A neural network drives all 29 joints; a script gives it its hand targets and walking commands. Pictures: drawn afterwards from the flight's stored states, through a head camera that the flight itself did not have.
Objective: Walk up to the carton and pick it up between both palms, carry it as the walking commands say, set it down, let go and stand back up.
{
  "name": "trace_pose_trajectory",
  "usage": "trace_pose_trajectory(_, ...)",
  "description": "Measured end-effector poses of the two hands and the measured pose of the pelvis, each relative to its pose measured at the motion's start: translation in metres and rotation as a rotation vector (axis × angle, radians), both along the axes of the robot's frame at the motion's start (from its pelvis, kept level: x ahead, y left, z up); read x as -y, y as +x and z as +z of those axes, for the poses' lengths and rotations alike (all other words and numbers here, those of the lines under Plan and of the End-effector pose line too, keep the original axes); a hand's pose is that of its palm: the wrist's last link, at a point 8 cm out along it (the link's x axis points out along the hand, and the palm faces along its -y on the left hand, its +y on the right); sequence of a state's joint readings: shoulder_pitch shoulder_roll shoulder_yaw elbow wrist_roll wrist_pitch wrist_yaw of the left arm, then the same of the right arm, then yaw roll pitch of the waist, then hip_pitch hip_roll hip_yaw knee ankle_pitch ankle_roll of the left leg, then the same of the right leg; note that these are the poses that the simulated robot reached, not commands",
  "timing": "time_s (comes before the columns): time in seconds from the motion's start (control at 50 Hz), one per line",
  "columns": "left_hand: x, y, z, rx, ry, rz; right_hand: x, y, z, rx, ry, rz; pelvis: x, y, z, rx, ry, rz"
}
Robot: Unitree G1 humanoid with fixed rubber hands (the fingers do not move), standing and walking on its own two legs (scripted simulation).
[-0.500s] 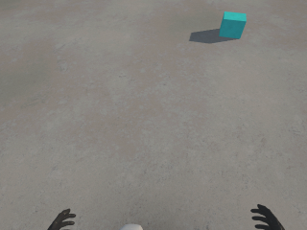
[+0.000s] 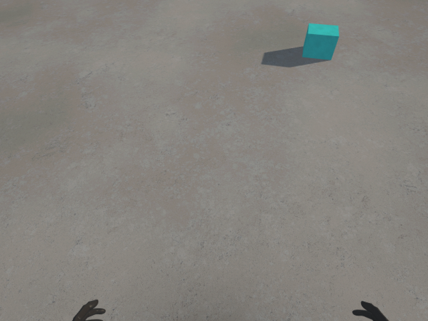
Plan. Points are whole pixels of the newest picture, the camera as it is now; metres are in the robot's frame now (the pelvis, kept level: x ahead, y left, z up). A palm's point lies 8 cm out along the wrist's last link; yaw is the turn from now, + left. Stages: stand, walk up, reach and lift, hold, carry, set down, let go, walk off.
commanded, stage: stand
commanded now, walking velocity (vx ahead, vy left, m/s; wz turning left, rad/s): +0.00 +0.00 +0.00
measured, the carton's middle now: (319, 41) +2.40 -0.81 -0.66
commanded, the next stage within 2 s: walk up in 0.92 s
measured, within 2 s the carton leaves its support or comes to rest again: neither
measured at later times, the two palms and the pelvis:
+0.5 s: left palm out of the picture +0.09 +0.28 -0.10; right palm out of the picture +0.09 -0.30 -0.10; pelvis -0.01 -0.01 +0.01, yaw +0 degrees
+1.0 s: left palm out of the picture +0.08 +0.29 -0.10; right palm out of the picture +0.08 -0.30 -0.10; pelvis -0.01 -0.01 +0.01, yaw +0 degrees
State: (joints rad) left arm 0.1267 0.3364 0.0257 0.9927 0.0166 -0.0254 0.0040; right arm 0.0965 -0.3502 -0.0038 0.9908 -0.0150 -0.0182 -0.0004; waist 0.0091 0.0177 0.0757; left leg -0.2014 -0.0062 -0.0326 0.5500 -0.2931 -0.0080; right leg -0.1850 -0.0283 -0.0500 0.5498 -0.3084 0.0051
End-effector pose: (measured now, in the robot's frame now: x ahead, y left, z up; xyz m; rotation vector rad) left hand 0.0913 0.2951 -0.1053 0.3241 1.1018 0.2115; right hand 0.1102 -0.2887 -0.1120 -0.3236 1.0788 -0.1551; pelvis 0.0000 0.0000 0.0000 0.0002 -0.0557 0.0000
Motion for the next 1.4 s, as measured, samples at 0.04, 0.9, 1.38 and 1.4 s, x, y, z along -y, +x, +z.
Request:
trace_pose_trajectory(0.04,0.001,-0.001,0.002,-0.003,-0.001,0.002,0.001,-0.001,0.001,-0.004,0.002,-0.004,0.001,-0.001,0.002,0.003,0.001,0.000)
trace_pose_trajectory(0.9,0.006,-0.010,0.008,-0.046,-0.006,0.006,0.015,-0.029,0.008,-0.067,-0.006,-0.052,0.008,-0.006,0.014,0.005,0.000,-0.006)
trace_pose_trajectory(1.38,0.000,0.065,0.031,0.110,0.077,-0.133,0.115,0.002,0.019,0.140,-0.113,-0.120,0.040,0.029,-0.015,-0.042,0.003,-0.112)
trace_pose_trajectory(1.4,-0.001,0.064,0.033,0.111,0.082,-0.122,0.117,0.010,0.021,0.145,-0.109,-0.108,0.041,0.034,-0.014,-0.040,-0.007,-0.109)
